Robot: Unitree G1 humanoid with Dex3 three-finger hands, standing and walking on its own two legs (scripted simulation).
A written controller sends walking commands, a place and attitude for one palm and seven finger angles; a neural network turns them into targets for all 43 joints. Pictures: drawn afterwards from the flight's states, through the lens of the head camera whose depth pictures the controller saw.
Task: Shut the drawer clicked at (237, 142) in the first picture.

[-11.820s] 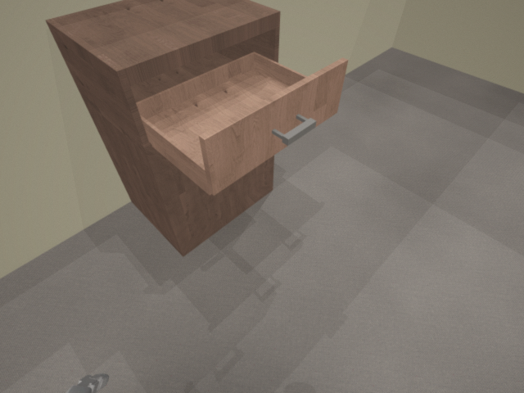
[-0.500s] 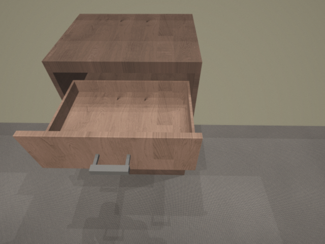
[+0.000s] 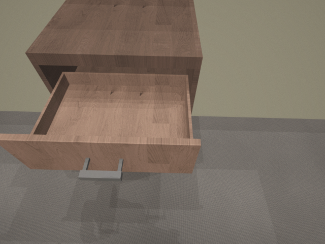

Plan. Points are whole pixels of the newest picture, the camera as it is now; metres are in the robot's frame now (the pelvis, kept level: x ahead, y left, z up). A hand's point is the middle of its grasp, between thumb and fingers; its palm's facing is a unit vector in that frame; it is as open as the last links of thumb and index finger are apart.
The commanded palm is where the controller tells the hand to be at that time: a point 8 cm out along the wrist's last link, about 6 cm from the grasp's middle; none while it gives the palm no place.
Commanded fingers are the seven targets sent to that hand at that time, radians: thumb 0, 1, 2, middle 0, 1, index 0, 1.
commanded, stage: come to a stop and stand still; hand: left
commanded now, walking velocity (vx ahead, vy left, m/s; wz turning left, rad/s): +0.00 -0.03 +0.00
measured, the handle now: (102, 168) +0.31 +0.19 -0.05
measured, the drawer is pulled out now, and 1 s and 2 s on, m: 0.30 0.30 0.30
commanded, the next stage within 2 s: look again from close up in 1.16 s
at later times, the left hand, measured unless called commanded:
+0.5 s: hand out of the picture -0.01 +0.21 -0.17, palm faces -0.01 -0.98 -0.19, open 7.4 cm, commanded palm none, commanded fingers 0.00 0.90 0.90 -0.20 -0.30 -0.20 -0.30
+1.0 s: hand out of the picture -0.05 +0.21 -0.18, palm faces +0.02 -0.99 -0.15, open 7.4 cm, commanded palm none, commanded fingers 0.00 0.90 0.90 -0.20 -0.30 -0.20 -0.30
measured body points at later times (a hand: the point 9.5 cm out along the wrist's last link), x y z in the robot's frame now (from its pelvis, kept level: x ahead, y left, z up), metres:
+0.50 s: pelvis -0.06 +0.03 +0.00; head -0.05 +0.04 +0.45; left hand -0.01 +0.26 -0.16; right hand -0.03 -0.21 -0.15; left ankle -0.04 +0.10 -0.74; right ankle -0.07 -0.08 -0.74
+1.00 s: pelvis -0.04 +0.05 +0.00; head -0.03 +0.07 +0.45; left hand -0.05 +0.27 -0.17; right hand +0.00 -0.18 -0.15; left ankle -0.04 +0.10 -0.74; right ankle -0.07 -0.08 -0.74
